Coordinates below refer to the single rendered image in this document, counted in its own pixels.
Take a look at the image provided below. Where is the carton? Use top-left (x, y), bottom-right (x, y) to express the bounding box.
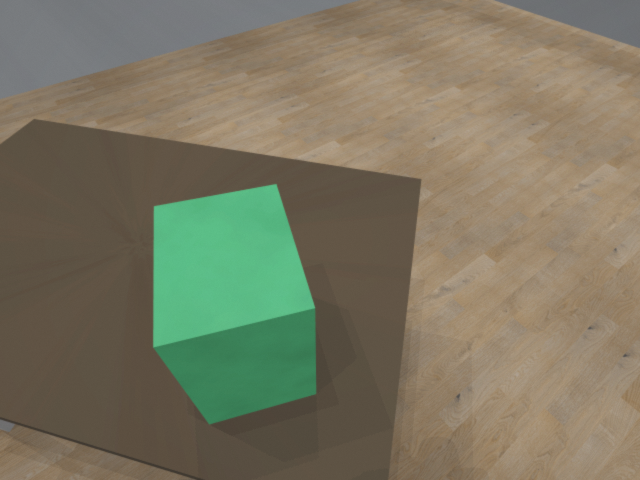
top-left (153, 184), bottom-right (316, 424)

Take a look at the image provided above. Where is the table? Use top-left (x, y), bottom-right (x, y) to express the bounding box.
top-left (0, 119), bottom-right (421, 480)

